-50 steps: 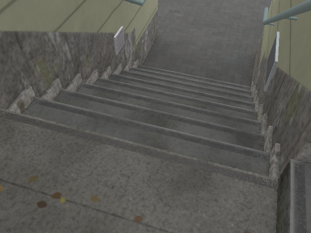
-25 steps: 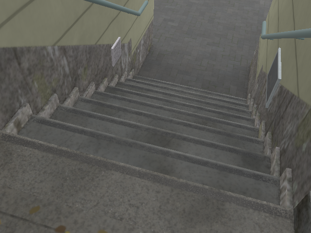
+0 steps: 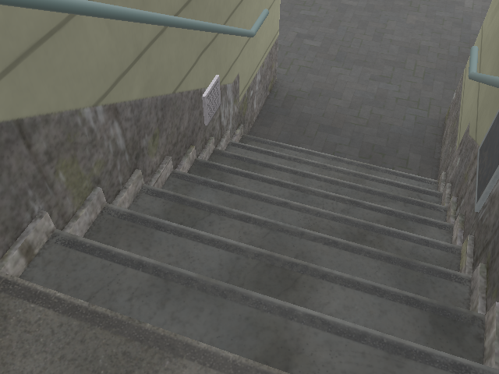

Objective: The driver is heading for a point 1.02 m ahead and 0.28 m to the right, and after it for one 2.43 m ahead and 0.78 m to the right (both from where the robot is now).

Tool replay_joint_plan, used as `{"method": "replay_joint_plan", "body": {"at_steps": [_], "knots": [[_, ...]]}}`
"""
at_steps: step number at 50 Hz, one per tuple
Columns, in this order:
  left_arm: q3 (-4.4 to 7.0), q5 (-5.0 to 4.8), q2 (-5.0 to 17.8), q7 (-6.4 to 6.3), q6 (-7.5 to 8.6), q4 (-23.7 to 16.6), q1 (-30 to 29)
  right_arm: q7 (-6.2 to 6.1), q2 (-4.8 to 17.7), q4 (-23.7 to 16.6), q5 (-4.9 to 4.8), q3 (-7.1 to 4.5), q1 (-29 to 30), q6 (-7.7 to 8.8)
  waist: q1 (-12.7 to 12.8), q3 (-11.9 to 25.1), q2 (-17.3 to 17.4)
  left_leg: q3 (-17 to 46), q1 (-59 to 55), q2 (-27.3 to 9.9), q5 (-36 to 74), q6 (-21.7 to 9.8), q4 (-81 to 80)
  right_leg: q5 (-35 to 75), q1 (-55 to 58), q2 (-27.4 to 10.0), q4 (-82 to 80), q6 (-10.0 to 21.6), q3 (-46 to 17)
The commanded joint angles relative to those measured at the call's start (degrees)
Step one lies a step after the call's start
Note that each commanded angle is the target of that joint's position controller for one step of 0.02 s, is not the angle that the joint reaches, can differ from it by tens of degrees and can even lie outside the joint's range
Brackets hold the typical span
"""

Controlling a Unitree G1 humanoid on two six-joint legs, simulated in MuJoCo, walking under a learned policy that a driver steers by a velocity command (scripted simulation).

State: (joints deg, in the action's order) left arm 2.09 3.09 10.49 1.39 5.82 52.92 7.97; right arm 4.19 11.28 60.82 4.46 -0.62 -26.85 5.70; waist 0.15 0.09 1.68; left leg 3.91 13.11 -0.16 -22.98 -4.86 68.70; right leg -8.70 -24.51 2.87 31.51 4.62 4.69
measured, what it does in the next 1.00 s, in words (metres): walks ahead, turning right: left foot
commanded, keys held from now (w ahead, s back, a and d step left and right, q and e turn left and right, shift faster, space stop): w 0.28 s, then w+e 0.72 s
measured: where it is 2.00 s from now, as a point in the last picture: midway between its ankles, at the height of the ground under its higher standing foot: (317, 354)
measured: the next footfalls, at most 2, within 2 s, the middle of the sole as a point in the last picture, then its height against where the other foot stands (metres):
left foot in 0.36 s outside the picture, level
right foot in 1.12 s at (358, 361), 0.17 m lower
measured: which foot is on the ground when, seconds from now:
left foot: up 0.00-0.34, down 0.36-1.00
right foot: down 0.00-0.36, up 0.38-1.00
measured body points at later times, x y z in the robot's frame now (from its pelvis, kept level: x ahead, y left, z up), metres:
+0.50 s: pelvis +0.26 +0.04 +0.02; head +0.28 +0.05 +0.47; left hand +0.26 +0.29 -0.14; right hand +0.33 -0.21 -0.11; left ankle +0.31 +0.11 -0.72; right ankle +0.18 -0.10 -0.64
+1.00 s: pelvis +0.45 -0.05 -0.04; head +0.46 -0.07 +0.41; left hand +0.66 +0.07 -0.17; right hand +0.25 -0.16 -0.18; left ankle +0.31 +0.11 -0.72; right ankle +0.55 -0.27 -0.75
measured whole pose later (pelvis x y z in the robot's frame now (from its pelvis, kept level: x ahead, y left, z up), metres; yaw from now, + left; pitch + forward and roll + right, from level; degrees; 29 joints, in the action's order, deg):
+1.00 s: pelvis +0.45 -0.05 -0.04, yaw -21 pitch +1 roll +5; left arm -0.1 5.4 8.7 5.2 1.6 47.5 9.2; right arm -3.4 5.0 62.1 7.1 2.2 -36.2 7.6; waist -6.9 0.9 -4.5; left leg -23.1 -1.4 -4.5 -37.5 4.9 38.4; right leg 22.9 -34.4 -10.6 33.5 4.4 -2.6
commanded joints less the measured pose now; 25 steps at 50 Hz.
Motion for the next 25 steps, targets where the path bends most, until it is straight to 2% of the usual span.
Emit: {"method": "replay_joint_plan", "body": {"at_steps": [1,2,3,4,5,7,8,11,13,15,16,17,18,19,20,21,22,23,24,25], "knots": [[-0.49,-0.46,-0.9,-1.31,0.89,3.8,10.8,-1.93,1.1,-8.0,0.5,-0.36,6.8,0.82,2.2,0.3,-2.8,3.7,21.0,-7.1,4.5,-2.9,8.0,5.2,13.3,-18.5,-20.0,13.2,-22.8],[-1.12,-0.79,-2.4,-1.34,0.93,3.7,9.7,-2.23,-1.5,-8.3,0.86,0.12,5.2,-0.12,-0.5,-0.2,-2.4,3.2,17.3,-7.9,3.2,-2.5,5.7,5.7,8.0,-17.4,-22.2,12.4,-20.5],[0.54,-2.11,5.2,-0.76,0.94,3.6,9.8,-3.01,3.4,-7.3,-4.7,-1.73,-1.0,-1.5,-5.1,-0.5,-3.7,-1.6,14.1,-4.2,4.3,-0.2,0.8,7.2,5.3,-15.3,-21.1,8.4,-17.9],[0.79,-2.0,6.0,-0.5,1.06,3.4,10.1,-3.24,3.1,-7.2,-4.66,-1.63,-0.3,-2.48,-4.9,-1.9,-4.0,-2.5,13.2,-4.7,6.2,0.7,-2.4,8.9,1.8,-14.4,-22.0,7.9,-14.1],[0.62,-1.92,5.8,-0.59,0.99,3.9,11.6,-3.15,1.8,-8.4,-4.24,-1.28,2.3,-3.14,-4.7,-3.7,-5.4,-3.7,13.4,-5.0,9.1,1.3,-6.1,7.5,-0.7,-13.7,-23.0,7.9,-12.1],[0.43,-2.24,5.4,-0.97,0.54,4.4,13.0,-2.89,1.2,-10.9,-3.45,-0.87,9.1,-3.45,-3.7,-5.8,-6.6,-5.3,13.1,-5.8,16.3,2.0,-15.4,3.1,-2.6,-11.8,-24.1,7.2,-9.7],[0.45,-2.28,5.6,-1.04,0.43,4.4,13.6,-2.77,1.2,-11.8,-3.45,-0.69,12.2,-3.44,-2.8,-6.1,-6.9,-6.0,11.8,-5.5,19.1,2.2,-19.4,2.3,-2.7,-11.1,-24.4,7.1,-8.9],[0.8,-2.74,7.3,-1.16,0.35,4.8,17.7,-2.98,2.9,-14.0,-3.75,-0.66,19.2,-3.15,-0.1,-5.3,-5.5,-6.5,12.0,-4.5,21.5,3.0,-27.3,3.5,5.1,-13.2,-23.8,7.8,-10.4],[1.01,-2.46,8.4,-1.28,0.01,5.0,19.7,-3.35,4.3,-15.3,-3.67,-0.99,22.4,-2.78,1.4,-5.2,-4.7,-6.8,13.5,-3.8,19.2,2.6,-31.3,6.3,12.3,-14.9,-21.7,7.8,-11.3],[1.14,-2.37,9.2,-1.83,-0.56,5.7,21.4,-3.62,5.5,-16.3,-3.24,-1.57,23.4,-2.19,2.2,-6.1,-4.2,-6.7,13.2,-2.9,16.0,2.0,-35.8,12.2,17.6,-16.1,-18.6,7.3,-12.5],[1.23,-2.28,9.6,-2.11,-1.07,5.8,21.4,-3.66,5.6,-15.6,-3.12,-1.89,20.9,-1.76,1.3,-5.3,-4.4,-7.0,10.4,-2.0,14.8,1.7,-38.8,14.8,19.7,-16.0,-15.6,6.6,-12.8],[1.14,-2.68,9.4,-2.37,-1.5,5.8,21.2,-3.87,5.6,-13.6,-2.85,-2.32,15.0,-1.13,-1.1,-3.1,-3.8,-7.9,3.5,-0.3,15.4,1.1,-42.7,19.5,20.2,-13.7,-8.8,5.4,-11.6],[0.67,-2.84,7.9,-2.39,-1.58,5.5,21.7,-4.29,8.1,-10.8,-2.29,-3.39,6.0,-0.15,-3.8,2.3,-0.8,-4.6,-8.3,-2.8,15.7,-0.3,-43.9,19.2,16.8,-10.3,2.6,4.0,-9.2],[-0.14,-3.08,5.3,-2.55,-1.41,3.1,22.0,-4.7,13.2,-10.2,-1.65,-4.5,-4.1,0.36,-7.0,11.1,6.3,10.4,-21.0,-17.0,13.8,-2.7,-45.7,1.4,8.3,-5.8,20.8,2.5,-5.3],[-0.52,-3.96,1.7,-2.45,-1.82,3.1,27.2,-4.5,16.6,-9.6,-2.89,-5.55,-3.4,-0.6,-4.6,11.2,16.0,27.6,-26.2,-25.5,5.8,-8.7,-53.5,-23.6,-8.6,1.2,32.6,1.0,-2.9],[0.74,-2.57,7.1,-2.66,-2.43,3.4,23.4,-4.19,11.7,-10.4,-3.63,-4.7,0.3,-1.42,-4.0,4.8,6.0,25.3,-19.8,-23.7,1.0,-8.3,-54.8,-20.7,-11.8,-2.7,36.7,1.4,-7.4],[0.18,1.59,4.2,-0.91,0.16,3.0,17.8,-3.1,4.5,-10.9,1.2,-2.53,3.7,0.98,-6.6,-3.5,6.2,25.1,-12.7,-21.9,-5.7,-12.0,-58.1,-14.1,-15.5,-3.0,40.7,2.0,-17.2],[0.46,0.73,4.1,-0.79,0.88,3.0,16.7,-3.28,1.6,-10.3,0.69,-1.91,6.8,1.62,-4.0,-3.7,3.2,17.0,-11.5,-20.5,0.3,-10.5,-58.9,-9.8,-16.2,-5.9,39.3,2.2,-16.0],[2.02,-3.97,8.6,-1.68,-1.43,1.0,16.3,-4.12,7.2,-11.4,-3.7,-3.45,9.1,0.56,0.6,-1.4,-1.0,7.4,-9.0,-17.9,17.3,-4.4,-58.4,-7.4,-8.7,-6.9,32.3,0.8,-10.2],[1.63,-3.24,6.6,-1.76,-3.07,1.2,16.6,-4.24,7.6,-11.5,-4.29,-3.6,10.1,0.82,1.4,-1.4,0.6,2.6,-6.8,-16.1,29.1,-2.9,-56.9,-7.4,-6.0,-6.7,31.3,-0.3,-8.8]]}}
Velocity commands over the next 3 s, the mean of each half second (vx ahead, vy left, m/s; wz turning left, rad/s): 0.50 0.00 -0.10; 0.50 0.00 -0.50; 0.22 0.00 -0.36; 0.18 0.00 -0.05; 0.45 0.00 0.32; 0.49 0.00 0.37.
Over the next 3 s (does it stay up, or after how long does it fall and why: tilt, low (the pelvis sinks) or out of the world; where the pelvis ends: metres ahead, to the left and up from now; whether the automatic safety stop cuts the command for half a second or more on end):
stays up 1.13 -0.48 -0.54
